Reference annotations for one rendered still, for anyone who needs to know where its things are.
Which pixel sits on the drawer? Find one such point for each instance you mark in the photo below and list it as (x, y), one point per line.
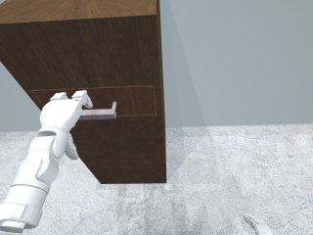
(134, 100)

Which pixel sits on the cabinet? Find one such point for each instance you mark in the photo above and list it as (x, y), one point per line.
(62, 44)

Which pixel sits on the robot left hand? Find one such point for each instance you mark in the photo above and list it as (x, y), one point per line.
(63, 113)

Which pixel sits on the robot left forearm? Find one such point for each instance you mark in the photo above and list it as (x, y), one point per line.
(22, 206)

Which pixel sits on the handle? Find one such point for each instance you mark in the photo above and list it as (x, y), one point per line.
(99, 113)

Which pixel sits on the robot right hand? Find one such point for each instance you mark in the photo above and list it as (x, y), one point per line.
(256, 224)

